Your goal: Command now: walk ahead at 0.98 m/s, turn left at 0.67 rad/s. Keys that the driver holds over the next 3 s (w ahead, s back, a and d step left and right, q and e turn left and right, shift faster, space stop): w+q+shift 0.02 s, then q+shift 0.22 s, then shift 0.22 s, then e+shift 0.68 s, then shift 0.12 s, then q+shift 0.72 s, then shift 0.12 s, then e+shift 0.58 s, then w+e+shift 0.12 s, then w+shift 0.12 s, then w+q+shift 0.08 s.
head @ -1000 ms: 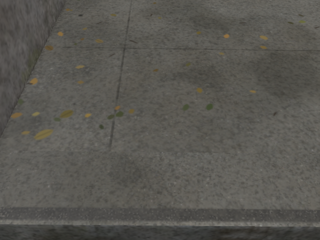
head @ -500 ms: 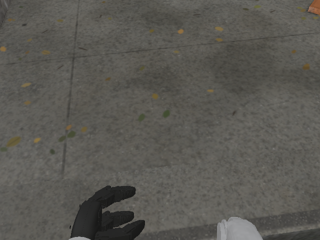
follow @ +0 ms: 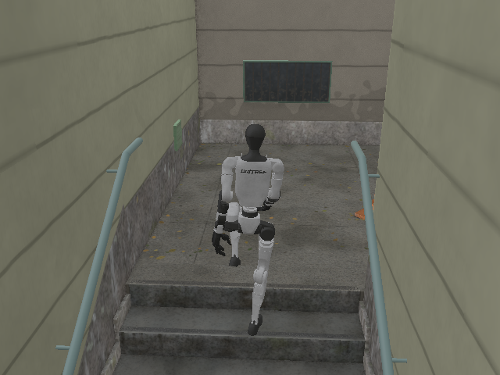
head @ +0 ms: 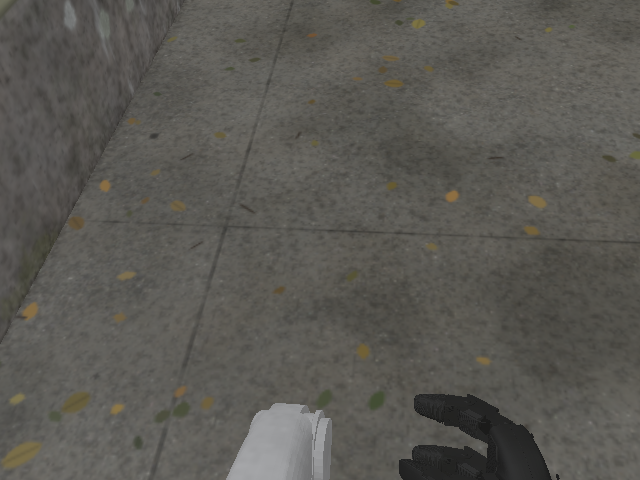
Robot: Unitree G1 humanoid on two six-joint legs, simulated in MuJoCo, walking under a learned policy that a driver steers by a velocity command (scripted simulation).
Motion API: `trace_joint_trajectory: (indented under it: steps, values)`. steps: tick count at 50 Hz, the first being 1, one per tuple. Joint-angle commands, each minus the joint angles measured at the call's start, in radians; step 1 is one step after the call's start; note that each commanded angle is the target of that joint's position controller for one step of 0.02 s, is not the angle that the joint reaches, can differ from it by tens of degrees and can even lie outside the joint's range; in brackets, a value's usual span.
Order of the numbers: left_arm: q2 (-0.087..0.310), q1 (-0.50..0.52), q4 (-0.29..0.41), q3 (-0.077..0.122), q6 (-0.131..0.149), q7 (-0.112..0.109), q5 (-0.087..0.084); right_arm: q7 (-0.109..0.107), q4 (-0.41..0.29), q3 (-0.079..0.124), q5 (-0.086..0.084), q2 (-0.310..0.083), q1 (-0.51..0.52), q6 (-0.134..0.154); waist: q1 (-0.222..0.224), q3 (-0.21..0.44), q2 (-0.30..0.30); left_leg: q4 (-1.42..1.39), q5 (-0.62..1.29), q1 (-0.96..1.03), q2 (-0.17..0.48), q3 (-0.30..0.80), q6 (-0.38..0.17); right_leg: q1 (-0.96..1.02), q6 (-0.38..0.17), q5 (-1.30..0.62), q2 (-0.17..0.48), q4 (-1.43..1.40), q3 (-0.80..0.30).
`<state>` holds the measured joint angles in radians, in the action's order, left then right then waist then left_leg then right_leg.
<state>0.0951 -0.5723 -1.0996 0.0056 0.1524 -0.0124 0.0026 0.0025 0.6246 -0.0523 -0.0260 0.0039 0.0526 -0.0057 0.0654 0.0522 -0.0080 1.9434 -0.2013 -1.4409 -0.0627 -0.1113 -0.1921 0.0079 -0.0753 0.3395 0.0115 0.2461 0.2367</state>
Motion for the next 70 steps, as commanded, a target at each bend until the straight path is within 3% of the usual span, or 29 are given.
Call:
trace_joint_trajectory:
  steps: [1,5,7,8,9,10,11,12,15,20,26,28,29,30,31,34,38,39,49,50,52,54,57,61,65,66,67,68,70]
  values:
    - [0.1,-0.177,-0.001,0.003,-0.014,-0.044,-0.026,0.028,-0.07,0.02,-0.008,-0.076,0.169,0.007,-0.038,-0.062,-0.074,-0.238,-0.177,0.162,0.003,-0.167,-0.068,0.095,0.118,-0.981,0.178,-0.193,0.034]
    - [0.304,-0.057,0.16,0.052,-0.042,-0.115,-0.043,0.019,-0.014,0.055,0.02,-0.191,-0.102,-0.037,-0.22,0.167,-0.228,-0.726,-0.379,0.75,-0.139,-0.274,-0.058,0.179,0.059,-2.232,0.282,0.364,0.031]
    - [0.347,0.039,0.276,0.087,-0.035,-0.082,-0.029,0.035,-0.01,0.116,0.018,-0.331,-0.271,0.005,-0.265,0.29,-0.187,-1.078,-0.386,1.16,-0.079,0.191,-0.14,-0.076,0.074,-1.585,0.251,0.978,-0.026]
    - [0.188,-0.13,0.121,0.048,-0.081,0.148,0.254,0.051,0.206,0.021,0.112,-0.172,-0.766,-0.033,-0.327,0.469,0.08,-1.357,0.247,1.68,0.152,1.031,-0.4,-0.814,0.171,-0.373,-0.092,1.945,-0.402]
    - [0.245,0.107,0.292,0.088,-0.042,0.163,0.094,0.027,0.222,0.109,0.143,-0.414,-0.769,-0.027,-0.339,0.168,-0.091,-1.453,0.376,1.551,0.269,1.197,-0.138,-1.15,0.052,-0.473,-0.168,1.982,-0.726]
    - [0.235,0.203,0.343,0.073,-0.006,0.14,0.026,0.049,0.282,0.135,0.138,-0.454,-0.618,0.011,-0.239,0.005,-0.163,-1.407,0.48,1.43,0.258,0.958,-0.046,-1.227,0.043,-0.376,-0.184,2.052,-0.683]
    - [0.189,0.211,0.385,0.045,-0.003,0.116,0.049,0.086,0.32,0.122,0.107,-0.374,-0.461,0.053,-0.125,0.047,-0.204,-1.412,0.45,1.418,0.221,0.8,-0.069,-1.247,-0.005,-0.241,-0.154,1.974,-0.612]
    - [0.161,0.231,0.43,0.013,-0.026,0.084,0.082,0.102,0.39,0.086,0.135,-0.259,-0.435,0.067,-0.036,0.012,-0.213,-1.433,0.405,1.338,0.182,0.659,-0.057,-1.315,-0.045,-0.233,-0.133,1.986,-0.548]
    - [0.189,0.26,0.46,0.007,-0.052,0.009,0.005,0.126,0.322,0.053,0.092,-0.203,-0.16,0.172,0.141,-0.089,-0.094,-1.548,0.305,0.702,0.065,0.35,-0.005,-0.979,-0.018,-0.082,0.009,1.705,-0.385]
    - [0.187,0.434,0.536,0.007,-0.039,0.033,0.043,0.033,0.254,0.095,0.058,-0.37,-0.37,0.209,-0.019,0.05,0.077,-1.524,0.442,0.862,-0.054,0.222,0.077,-0.619,0.144,-0.218,0.034,0.973,-0.274]
    - [0.239,0.55,0.494,0.016,-0.082,0.074,0.019,0.048,0.184,0.158,0.001,-0.449,-0.414,0.178,-0.067,-0.048,0.092,-1.428,0.646,1.317,0.158,0.39,0.124,-0.596,0.118,-0.521,0.02,0.273,-0.274]
    - [0.304,0.322,0.401,0.048,-0.025,0.052,-0.013,0.063,0.14,0.135,0.008,-0.415,-0.384,0.162,0.005,0.129,0.019,-1.228,0.84,1.285,0.078,0.329,0.222,-0.203,-0.005,-0.791,0.018,0.262,-0.227]
    - [0.356,0.277,0.4,0.047,-0.005,0.049,-0.022,0.053,0.127,0.099,0.03,-0.267,-0.562,0.154,-0.114,0.459,-0.199,-0.995,0.391,1.076,0.0,0.293,0.287,0.289,-0.268,-1.329,0.222,0.388,-0.476]
    - [0.307,0.287,0.434,0.044,-0.015,0.058,-0.007,0.035,0.112,0.091,0.05,-0.264,-0.576,0.14,-0.064,0.581,-0.335,-0.71,-0.462,0.85,-0.097,0.217,0.367,0.443,-0.431,-1.277,0.386,0.283,-0.824]
    - [0.338,0.256,0.433,0.073,-0.03,0.045,0.02,0.024,0.055,0.125,0.054,-0.376,-0.376,0.098,0.015,0.416,-0.13,-0.586,-0.526,0.791,-0.077,0.225,0.346,0.267,-0.317,-0.985,0.329,0.162,-0.841]
    - [0.269,0.475,0.455,0.057,-0.034,0.043,0.003,-0.032,0.031,0.141,0.114,-0.406,-0.339,0.076,-0.133,0.073,-0.067,-0.685,-0.391,0.863,0.056,0.23,0.312,-0.267,-0.195,-0.407,0.188,0.025,-0.673]
    - [0.303,0.497,0.487,0.087,-0.026,0.035,0.01,-0.015,0.027,0.12,0.087,-0.341,-0.35,0.062,-0.152,0.068,-0.057,-0.861,-0.201,1.037,0.034,0.168,0.286,-0.441,-0.152,-0.059,0.066,-0.06,-0.645]
    - [0.333,0.485,0.506,0.102,-0.092,0.009,-0.021,-0.058,-0.03,0.125,-0.01,-0.328,-0.167,0.035,-0.072,-0.017,-0.046,-0.938,-0.169,0.868,0.023,0.172,0.242,-0.399,-0.124,-0.052,0.063,-0.028,-0.674]
    - [0.338,0.445,0.586,0.14,-0.192,-0.04,-0.033,-0.066,0.051,0.143,0.013,-0.391,-0.359,0.024,-0.104,0.097,-0.252,-1.47,-0.057,1.226,-0.027,0.2,0.173,-0.422,0.041,0.196,-0.029,-0.042,-0.784]
    - [0.308,0.447,0.601,0.133,-0.2,-0.036,-0.034,-0.063,0.077,0.154,0.027,-0.422,-0.446,0.025,-0.13,0.136,-0.2,-1.589,-0.073,1.393,0.091,0.252,0.108,-0.507,0.089,0.241,-0.087,0.072,-0.702]
    - [0.314,0.444,0.617,0.141,-0.175,-0.017,-0.031,-0.063,0.005,0.167,0.09,-0.449,-0.207,0.029,-0.038,0.054,0.405,-1.722,-0.072,1.261,0.486,0.696,-0.079,-0.819,0.107,0.227,-0.154,0.718,-0.389]
    - [0.377,0.339,0.543,0.154,-0.178,-0.004,-0.019,-0.091,-0.06,0.141,0.058,-0.343,-0.058,0.033,0.01,0.033,0.225,-1.675,-0.037,1.141,0.373,0.442,0.017,-0.715,0.131,0.066,-0.08,0.992,-0.339]
    - [0.285,0.312,0.537,0.11,-0.203,0.0,-0.013,-0.106,-0.071,0.127,0.029,-0.357,-0.063,0.029,-0.007,-0.016,0.111,-1.648,0.074,1.11,0.283,0.235,0.051,-0.701,0.162,-0.052,-0.018,1.15,-0.26]
    - [0.196,0.496,0.626,0.048,-0.189,0.024,-0.008,-0.086,-0.024,0.15,0.029,-0.427,-0.224,-0.001,-0.12,0.01,0.15,-1.584,0.09,1.201,0.267,0.162,0.015,-0.567,0.152,0.006,0.026,0.7,-0.196]
    - [0.245,0.341,0.567,0.066,-0.182,0.039,-0.014,-0.053,-0.007,0.148,0.001,-0.431,-0.263,0.002,-0.074,0.035,0.184,-1.467,0.193,1.148,0.3,0.2,0.031,-0.259,0.083,-0.076,-0.048,0.271,-0.15]
    - [0.259,0.288,0.554,0.069,-0.179,0.03,-0.01,-0.042,0.022,0.125,0.005,-0.37,-0.318,0.01,-0.054,0.043,0.129,-1.396,0.131,1.058,0.256,0.167,0.098,-0.107,0.057,-0.196,-0.019,0.161,-0.221]
    - [0.34,0.241,0.561,0.078,-0.18,0.016,0.008,-0.021,0.003,0.089,0.057,-0.265,-0.356,0.026,-0.086,0.113,-0.153,-1.157,-0.284,0.866,0.155,0.082,0.215,0.09,-0.013,-0.546,0.252,0.177,-0.533]
    - [0.346,0.27,0.542,0.072,-0.171,0.021,0.042,-0.028,-0.02,0.091,0.036,-0.262,-0.298,0.038,-0.062,0.129,-0.347,-1.118,-0.439,0.816,0.142,0.116,0.256,-0.096,-0.171,-0.498,0.423,0.129,-0.613]
    - [0.313,0.341,0.558,0.072,-0.143,0.02,0.064,-0.046,-0.042,0.132,-0.009,-0.385,-0.16,0.014,-0.005,0.005,-0.223,-0.921,-0.368,0.795,0.137,0.155,0.257,-0.218,-0.153,-0.171,0.328,0.064,-0.529]
